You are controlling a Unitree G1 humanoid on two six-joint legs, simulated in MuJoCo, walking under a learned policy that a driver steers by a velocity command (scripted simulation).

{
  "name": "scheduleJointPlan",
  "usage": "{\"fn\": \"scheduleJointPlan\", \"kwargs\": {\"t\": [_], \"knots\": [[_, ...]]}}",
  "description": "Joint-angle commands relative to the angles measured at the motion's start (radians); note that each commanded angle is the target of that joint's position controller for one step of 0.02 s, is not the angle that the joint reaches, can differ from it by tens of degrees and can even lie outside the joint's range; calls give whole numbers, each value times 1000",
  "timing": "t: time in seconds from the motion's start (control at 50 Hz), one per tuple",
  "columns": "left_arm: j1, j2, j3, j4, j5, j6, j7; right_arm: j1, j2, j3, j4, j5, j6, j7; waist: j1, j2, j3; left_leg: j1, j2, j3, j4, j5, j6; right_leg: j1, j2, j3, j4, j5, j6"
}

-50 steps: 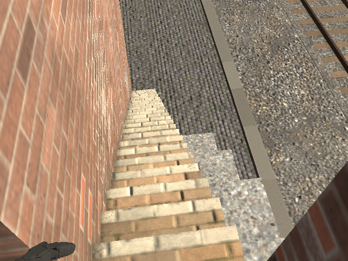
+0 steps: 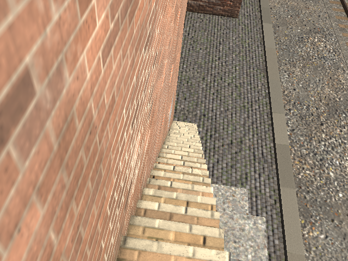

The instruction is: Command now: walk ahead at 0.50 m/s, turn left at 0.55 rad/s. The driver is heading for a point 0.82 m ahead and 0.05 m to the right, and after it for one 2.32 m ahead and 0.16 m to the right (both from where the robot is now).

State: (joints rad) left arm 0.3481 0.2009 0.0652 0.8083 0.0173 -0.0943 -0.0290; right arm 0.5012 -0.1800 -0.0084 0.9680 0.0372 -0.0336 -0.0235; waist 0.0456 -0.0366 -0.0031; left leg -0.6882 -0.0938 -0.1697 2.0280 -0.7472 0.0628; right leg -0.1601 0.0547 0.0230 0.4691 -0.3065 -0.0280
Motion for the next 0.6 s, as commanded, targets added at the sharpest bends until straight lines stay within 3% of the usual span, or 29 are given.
{"fn": "scheduleJointPlan", "kwargs": {"t": [0.02, 0.04, 0.06, 0.08, 0.1, 0.12, 0.14, 0.16, 0.18, 0.2, 0.22, 0.24, 0.26, 0.28, 0.3, 0.32, 0.34, 0.36, 0.38, 0.4, 0.42, 0.44, 0.46, 0.48, 0.5, 0.52, 0.54, 0.58, 0.6], "knots": [[351, 37, -2, 120, 15, 3, 32, -81, -124, -38, -85, 13, -49, 5, 45, -28, 2, -690, 76, -104, -22, 244, 46, 468, -374, 251, 116, 912, -228], [29, 155, 7, 67, -12, -1, 70, -168, -123, -24, -188, 25, -9, -14, -111, -129, 189, -573, 198, -180, -414, 349, -28, 58, -529, 390, -97, 731, -237], [-147, 95, -26, 55, 5, 10, 85, -242, -164, -25, -222, 14, 8, -19, -173, 33, 244, -302, 275, -195, -762, 519, -54, -281, -451, 327, -136, 545, -200], [-148, 92, -32, 78, 58, 15, 90, -146, -129, -26, -161, -23, 8, -7, -207, 97, 117, -1, 215, -81, -806, 820, -55, -402, -310, 180, -54, 551, -197], [-121, 98, -26, 95, 31, 13, 101, -77, -115, -28, -103, -45, 4, 31, -198, 84, 87, 135, 200, 5, -983, 1092, -49, -393, -204, 57, 1, 425, -154], [-122, 64, -29, 159, 7, 34, 103, 4, -106, -30, -71, -22, 15, 64, -193, -46, 43, 285, 233, 10, -1118, 1359, -27, -363, -157, 4, 83, 323, -101], [-86, 52, -40, 209, -30, 59, 117, -81, -62, -15, -116, -40, 27, 65, -174, -79, 85, 391, 197, 31, -1213, 1367, -24, -424, -93, -24, 114, 265, -101], [-31, 43, -37, 239, -41, 77, 125, -132, -33, -2, -158, -30, 41, 68, -141, -75, 122, 426, 175, 55, -1329, 1371, -48, -394, -77, -55, 175, 179, -98], [-16, 36, -37, 237, -25, 87, 122, -156, -57, -4, -187, -29, 58, 73, -117, -82, 114, 417, 193, 29, -1418, 1350, -60, -281, -85, -35, 240, 157, -98], [27, -11, -50, 224, 16, 85, 102, -48, -129, -39, -133, -17, 78, 82, -108, 67, 105, 412, 177, 93, -1475, 1446, -71, -164, -98, -25, 376, 154, -58], [50, -49, -69, 236, -6, 122, 96, 68, -156, -66, -121, -54, 63, 62, -143, -16, 29, 575, 196, 62, -1568, 1516, -109, -139, 27, -88, 647, -151, -63], [18, -36, -72, 249, -26, 120, 79, 231, -197, -93, -65, -69, 52, 67, -228, 50, 7, 687, 211, 101, -1638, 1616, -102, -163, 15, -105, 886, -89, -31], [-76, 8, -45, 238, -59, 111, 81, 411, -221, -101, 22, -73, 28, 68, -324, 168, 28, 870, 265, 25, -1577, 1518, -59, -367, 155, -56, 1335, -526, 57], [-143, 3, -28, 213, -39, 126, 108, 534, -220, -75, 81, -73, 6, 74, -367, 358, 88, 852, 317, -18, -1490, 1812, -90, -576, 264, 88, 1732, -796, 78], [212, -51, -18, 220, -55, 129, 97, 416, -203, -36, 73, -64, -6, 77, -120, 665, 51, 924, 359, -120, -1295, 2346, 13, -765, 259, 196, 1897, -895, 60], [315, -39, -20, 215, -48, 136, 88, 345, -297, -53, 33, 8, 8, 81, -63, 740, -36, 924, 511, -324, -1316, 2207, 135, -887, 211, 302, 2056, -820, 74], [219, -5, -21, 211, -51, 155, 81, 281, -248, -35, 13, 17, 24, 64, -80, 332, -25, 823, 540, -275, -1362, 1864, 136, -916, 157, 313, 1980, -624, 63], [150, -4, -23, 186, -64, 181, 77, 165, -275, -40, -8, -12, 29, 51, -39, 86, -29, 697, 599, -293, -1368, 1696, 154, -903, 144, 306, 1999, -468, 60], [20, -37, -48, 59, -68, 215, 82, 37, -382, -68, -58, -43, 42, 18, 2, 123, -11, 536, 675, -478, -1466, 1424, 228, -981, 128, 297, 1945, -324, 89], [-210, 9, -53, -50, -49, 237, 99, -19, -346, -56, -90, -66, 40, -44, -50, 81, 25, 439, 734, -503, -1531, 1169, 217, -1041, 87, 360, 1867, -247, 120], [-262, 45, -45, -103, -57, 254, 92, 15, -286, -26, -98, -109, 41, -85, -45, 4, 72, 287, 670, -352, -1515, 1031, 169, -938, 89, 312, 1744, -118, 143], [-238, 28, -47, -138, -53, 261, 72, -50, -292, -20, -136, -110, 49, -110, -20, 73, 95, 165, 610, -258, -1506, 862, 139, -855, 77, 261, 1602, -42, 179], [-270, 58, -43, -183, -22, 257, 81, -131, -265, 10, -204, -100, 61, -130, -19, 132, 105, 79, 529, -152, -1539, 767, 105, -773, 51, 195, 1486, 95, 215], [-229, 58, -41, -185, -15, 256, 89, -165, -298, 5, -224, -107, 67, -153, -3, 189, 127, 13, 499, -84, -1567, 755, 73, -683, 41, 156, 1456, 162, 243], [-207, 57, -42, -184, -31, 259, 106, -203, -272, 26, -246, -107, 62, -154, 10, 270, 130, -33, 458, -19, -1559, 779, 65, -588, 59, 113, 1465, 231, 251], [-196, 56, -44, -196, -25, 264, 115, -200, -296, 14, -256, -92, 53, -153, 9, 314, 123, 28, 458, 7, -1548, 810, 67, -585, 42, 89, 1438, 245, 256], [-217, 54, -47, -208, -14, 261, 129, -244, -303, -2, -266, -66, 39, -134, 9, 328, 124, 92, 429, 65, -1520, 655, 58, -609, -10, 75, 1248, 299, 237], [-317, 51, -55, -240, 1, 235, 111, -158, -316, -33, -246, -70, 43, -122, -61, 297, 77, 234, 418, 107, -1483, 604, 51, -516, -59, -17, 939, 355, 201], [-302, 73, -47, -232, 20, 220, 95, -178, -325, -37, -262, -74, 49, -121, -48, 271, 52, 196, 418, 123, -1470, 644, 52, -342, -30, -67, 891, 297, 186]]}}
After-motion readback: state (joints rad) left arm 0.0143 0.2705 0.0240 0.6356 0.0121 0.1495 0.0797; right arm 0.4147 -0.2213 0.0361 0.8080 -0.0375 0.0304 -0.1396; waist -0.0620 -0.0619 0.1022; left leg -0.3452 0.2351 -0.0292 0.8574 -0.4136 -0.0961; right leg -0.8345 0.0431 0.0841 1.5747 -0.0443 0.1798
